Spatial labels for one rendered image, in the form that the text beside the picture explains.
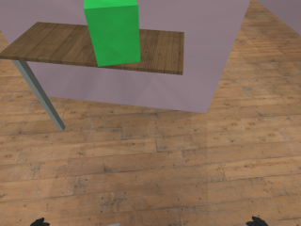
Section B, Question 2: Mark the carton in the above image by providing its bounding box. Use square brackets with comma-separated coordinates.
[84, 0, 140, 67]

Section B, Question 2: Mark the table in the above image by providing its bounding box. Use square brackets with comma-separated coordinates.
[0, 22, 184, 131]

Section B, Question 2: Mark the right robot hand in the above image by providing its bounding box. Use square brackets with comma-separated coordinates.
[246, 216, 268, 226]

